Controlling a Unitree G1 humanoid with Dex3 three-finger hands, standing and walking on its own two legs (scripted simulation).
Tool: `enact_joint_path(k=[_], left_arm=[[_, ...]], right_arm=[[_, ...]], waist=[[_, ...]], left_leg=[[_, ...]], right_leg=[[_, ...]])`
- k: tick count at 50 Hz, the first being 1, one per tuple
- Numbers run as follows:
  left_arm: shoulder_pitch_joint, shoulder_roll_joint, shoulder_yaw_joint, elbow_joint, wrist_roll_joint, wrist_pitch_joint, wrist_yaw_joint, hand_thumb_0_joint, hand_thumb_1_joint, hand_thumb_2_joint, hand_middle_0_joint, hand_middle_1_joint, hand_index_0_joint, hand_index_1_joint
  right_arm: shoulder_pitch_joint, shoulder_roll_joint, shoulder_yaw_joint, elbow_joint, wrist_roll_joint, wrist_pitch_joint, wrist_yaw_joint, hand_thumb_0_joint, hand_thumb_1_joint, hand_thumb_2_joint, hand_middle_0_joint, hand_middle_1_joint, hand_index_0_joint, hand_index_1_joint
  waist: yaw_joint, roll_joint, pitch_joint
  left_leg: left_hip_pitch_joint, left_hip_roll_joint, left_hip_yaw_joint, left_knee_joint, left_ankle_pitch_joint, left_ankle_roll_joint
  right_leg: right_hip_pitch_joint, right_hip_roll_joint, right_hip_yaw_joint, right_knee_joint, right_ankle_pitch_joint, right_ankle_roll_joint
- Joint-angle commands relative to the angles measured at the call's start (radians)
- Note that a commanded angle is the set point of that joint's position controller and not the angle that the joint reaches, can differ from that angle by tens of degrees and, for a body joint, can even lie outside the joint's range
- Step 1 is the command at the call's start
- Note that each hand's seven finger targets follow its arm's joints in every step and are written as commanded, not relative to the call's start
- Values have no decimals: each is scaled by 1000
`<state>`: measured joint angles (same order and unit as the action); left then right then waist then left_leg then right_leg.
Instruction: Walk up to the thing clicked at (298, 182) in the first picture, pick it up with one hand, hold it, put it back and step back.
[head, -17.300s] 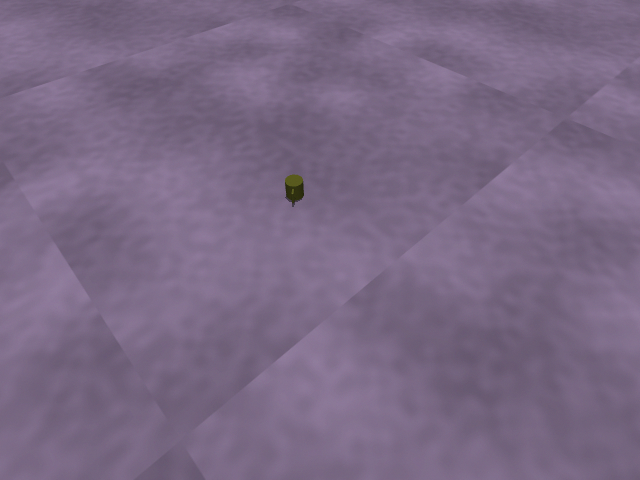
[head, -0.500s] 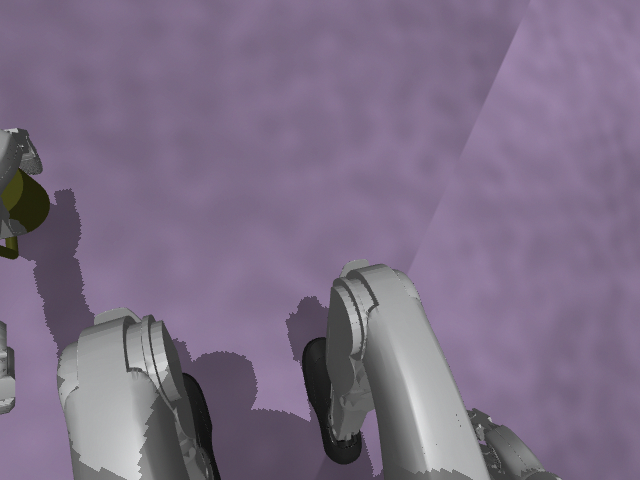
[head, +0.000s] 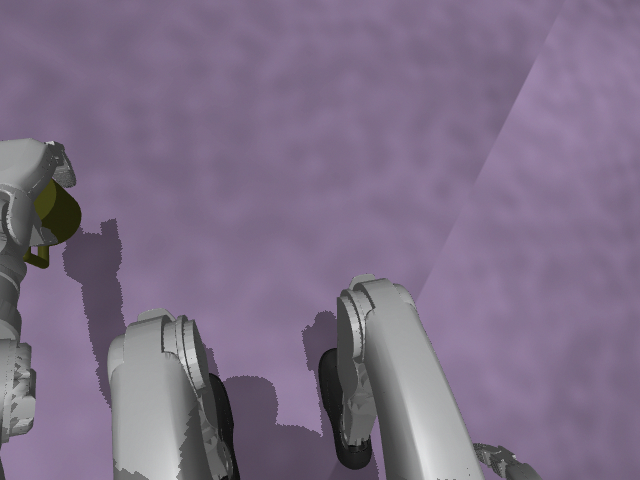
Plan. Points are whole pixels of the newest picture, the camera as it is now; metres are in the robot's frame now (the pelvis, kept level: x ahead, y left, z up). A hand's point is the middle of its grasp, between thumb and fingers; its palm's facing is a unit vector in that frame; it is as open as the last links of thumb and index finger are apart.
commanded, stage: lift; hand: left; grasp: from above
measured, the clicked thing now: (34, 220) +0.45 +0.31 -0.17
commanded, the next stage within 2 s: hold in 1.36 s
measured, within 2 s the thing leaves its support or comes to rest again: neither
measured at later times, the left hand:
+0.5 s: hand out of the picture +0.38 +0.30 +0.05, palm faces -0.46 -0.13 -0.88, open 9.7 cm
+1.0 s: hand out of the picture +0.34 +0.27 +0.21, palm faces -0.48 -0.13 -0.87, open 9.7 cm
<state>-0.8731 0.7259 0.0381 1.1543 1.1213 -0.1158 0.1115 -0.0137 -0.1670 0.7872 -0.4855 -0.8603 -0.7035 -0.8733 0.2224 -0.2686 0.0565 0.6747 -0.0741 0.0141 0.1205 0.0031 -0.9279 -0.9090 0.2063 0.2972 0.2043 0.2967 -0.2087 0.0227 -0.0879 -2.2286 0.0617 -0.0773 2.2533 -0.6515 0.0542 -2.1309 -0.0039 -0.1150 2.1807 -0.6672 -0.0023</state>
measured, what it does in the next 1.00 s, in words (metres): rises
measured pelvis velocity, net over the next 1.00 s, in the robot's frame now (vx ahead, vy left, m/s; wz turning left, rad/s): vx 0.04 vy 0.01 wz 0.11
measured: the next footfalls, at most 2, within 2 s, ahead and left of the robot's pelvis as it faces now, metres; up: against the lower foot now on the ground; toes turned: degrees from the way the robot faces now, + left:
none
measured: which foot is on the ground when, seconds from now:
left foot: down 0.00-1.00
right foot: down 0.00-1.00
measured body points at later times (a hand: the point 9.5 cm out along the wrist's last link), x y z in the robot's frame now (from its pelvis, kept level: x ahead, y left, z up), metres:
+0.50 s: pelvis +0.00 +0.00 +0.15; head +0.16 +0.05 +0.57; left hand +0.40 +0.30 +0.10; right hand +0.14 -0.25 +0.03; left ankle +0.09 +0.11 -0.34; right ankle +0.10 -0.12 -0.34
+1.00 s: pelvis +0.04 +0.01 +0.31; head +0.12 +0.02 +0.75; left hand +0.36 +0.27 +0.26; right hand +0.15 -0.26 +0.19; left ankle +0.08 +0.11 -0.34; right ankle +0.10 -0.12 -0.34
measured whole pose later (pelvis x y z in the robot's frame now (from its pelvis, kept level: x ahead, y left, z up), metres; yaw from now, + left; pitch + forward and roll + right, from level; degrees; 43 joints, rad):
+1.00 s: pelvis +0.04 +0.01 +0.31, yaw +6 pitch +16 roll -3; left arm -0.36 0.42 -0.17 0.89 0.99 0.01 0.15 -0.02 -0.15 0.77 -0.48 -0.86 -0.71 -0.87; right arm 0.26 -0.25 -0.02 0.74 0.04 -0.02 -0.06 0.01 -0.91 -0.90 0.21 0.30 0.21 0.30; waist -0.08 0.04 -0.13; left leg -0.98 0.04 0.01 1.16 -0.46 0.02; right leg -0.94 0.01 -0.04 1.11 -0.46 0.00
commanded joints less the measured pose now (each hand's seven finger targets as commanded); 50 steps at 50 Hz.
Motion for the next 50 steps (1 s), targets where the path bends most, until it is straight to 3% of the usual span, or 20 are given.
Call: enact_joint_path(k=[1, 5, 7, 9, 10, 11, 13, 19, 21, 22, 26, 27, 28, 29, 31, 33, 39, 42, 46, 50], left_arm=[[-320, 290, 58, -313, -41, -6, 17, 0, 545, 1110, -937, -974, -935, -975], [-265, 296, 66, -388, -48, -4, 13, 0, 527, 1112, -908, -999, -910, -996], [-233, 241, 45, -418, -69, 2, 5, 0, 521, 1128, -908, -996, -908, -996], [-236, 251, 49, -474, -76, 9, 2, 0, 523, 1118, -877, -1047, -890, -1033], [-183, 215, 38, -455, -83, 17, -1, 0, 515, 1093, -874, -1028, -887, -1014], [-204, 199, 22, -510, -92, 19, -3, 0, 526, 1066, -867, -1029, -887, -1008], [-168, 211, 37, -505, -99, 35, -3, 0, 556, 1082, -889, -1024, -906, -1005], [-46, 125, -1, -576, -136, 67, -20, 0, 565, 1128, -908, -1033, -917, -1023], [25, 109, -12, -582, -142, 76, -27, 0, 560, 1110, -905, -1028, -916, -1017], [1, 120, -10, -647, -147, 75, -27, 0, 546, 1106, -896, -1017, -905, -1008], [63, 67, -37, -646, -145, 79, -18, 0, 535, 1096, -882, -1027, -893, -1015], [63, 94, -11, -644, -143, 79, -7, 0, 521, 1088, -871, -1012, -881, -1002], [79, 69, -31, -639, -134, 80, 0, 0, 529, 1088, -871, -1027, -884, -1014], [84, 73, -22, -639, -135, 79, 11, 0, 510, 1083, -863, -1014, -872, -1004], [97, 31, -51, -618, -126, 81, 26, 0, 523, 1089, -878, -1003, -884, -997], [139, 18, -54, -567, -117, 88, 44, 0, 508, 1081, -860, -1009, -869, -1000], [158, -67, -112, -479, -120, 110, 72, 0, 527, 1059, -864, -1010, -879, -996], [173, -68, -116, -466, -129, 118, 81, 0, 517, 1021, -845, -1003, -865, -983], [156, -107, -144, -469, -135, 115, 85, 0, 521, 1023, -861, -982, -875, -968], [174, -86, -124, -470, -129, 119, 106, 0, 517, 1015, -854, -978, -870, -962]], right_arm=[[191, -248, -113, -36, 24, 1, -28, 0, -920, -909, 199, 300, 199, 300], [179, -231, -118, -57, 41, 10, -43, 0, -919, -908, 199, 300, 199, 300], [171, -229, -122, -63, 47, 11, -49, 0, -916, -908, 199, 300, 199, 300], [160, -229, -128, -66, 56, 11, -61, 0, -914, -907, 200, 300, 199, 300], [153, -229, -131, -67, 58, 12, -64, 0, -913, -906, 200, 300, 199, 300], [152, -224, -132, -71, 61, 11, -68, 0, -911, -905, 200, 300, 199, 300], [139, -224, -133, -71, 68, 11, -76, 0, -908, -904, 200, 300, 200, 300], [92, -192, -134, -80, 83, 11, -104, 0, -906, -903, 200, 300, 200, 300], [79, -182, -135, -82, 87, 9, -117, 0, -905, -903, 200, 300, 200, 300], [73, -179, -132, -84, 92, 8, -123, 0, -905, -903, 200, 300, 200, 300], [55, -157, -126, -65, 101, -5, -146, 0, -905, -902, 200, 300, 200, 300], [55, -158, -124, -61, 105, -9, -152, 0, -903, -901, 200, 300, 200, 300], [53, -151, -124, -59, 106, -12, -157, 0, -904, -901, 200, 300, 200, 300], [49, -147, -121, -55, 108, -15, -161, 0, -905, -902, 200, 300, 200, 300], [46, -141, -118, -46, 112, -22, -170, 0, -903, -902, 200, 300, 200, 300], [44, -140, -119, -35, 115, -32, -176, 0, -903, -902, 200, 300, 200, 300], [45, -131, -122, -19, 118, -55, -186, 0, -900, -902, 200, 300, 200, 300], [42, -132, -129, -24, 120, -63, -188, 0, -900, -902, 200, 300, 200, 300], [52, -124, -129, -19, 115, -71, -192, 0, -899, -901, 200, 300, 200, 300], [68, -130, -131, -16, 115, -72, -193, 0, -898, -901, 200, 300, 200, 300]], waist=[[45, 314, -770], [62, 276, -792], [60, 268, -768], [74, 311, -789], [74, 287, -768], [71, 291, -782], [81, 276, -766], [83, 221, -706], [94, 195, -688], [97, 203, -703], [89, 172, -619], [101, 167, -618], [98, 171, -593], [106, 162, -589], [98, 154, -533], [106, 131, -488], [107, 111, -399], [119, 101, -377], [112, 79, -359], [125, 70, -358]], left_leg=[[652, -36, 1, -326, 174, -25], [699, -35, -3, -391, 153, -20], [742, -32, -15, -438, 137, -19], [803, -32, -39, -491, 130, -26], [831, -30, -54, -516, 134, -26], [857, -28, -47, -530, 146, -27], [904, -29, -61, -574, 147, -28], [990, -30, -35, -707, 117, -26], [1037, -29, -21, -751, 127, -26], [1058, -31, -16, -775, 123, -26], [1118, -34, 4, -860, 124, -26], [1148, -35, -3, -891, 125, -27], [1165, -35, -3, -921, 114, -29], [1194, -36, 0, -943, 124, -30], [1233, -37, -2, -1001, 111, -34], [1267, -39, -9, -1057, 103, -36], [1376, -43, 3, -1186, 127, -44], [1435, -47, 12, -1248, 132, -46], [1506, -53, 33, -1300, 195, -46], [1586, -54, 49, -1351, 291, -46]], right_leg=[[351, 41, 0, -272, 201, -45], [412, 44, 10, -326, 189, -38], [419, 41, 9, -361, 180, -34], [438, 38, 7, -366, 184, -34], [434, 38, 3, -379, 182, -31], [459, 40, 5, -399, 188, -32], [488, 37, 7, -430, 191, -28], [664, 40, 26, -587, 183, -22], [724, 43, 33, -650, 182, -21], [767, 43, 39, -677, 185, -21], [859, 44, 55, -784, 184, -21], [890, 43, 57, -800, 189, -21], [909, 44, 60, -828, 180, -21], [942, 44, 63, -850, 188, -22], [978, 46, 70, -908, 178, -22], [1025, 48, 73, -960, 167, -22], [1141, 51, 94, -1104, 181, -25], [1207, 51, 98, -1174, 184, -26], [1285, 54, 98, -1241, 227, -24], [1371, 49, 100, -1298, 309, -24]])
